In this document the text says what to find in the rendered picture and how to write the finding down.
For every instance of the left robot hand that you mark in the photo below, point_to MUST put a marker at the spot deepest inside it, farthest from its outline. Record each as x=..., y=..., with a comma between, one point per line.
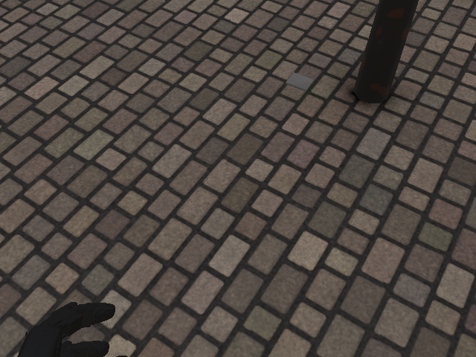
x=45, y=340

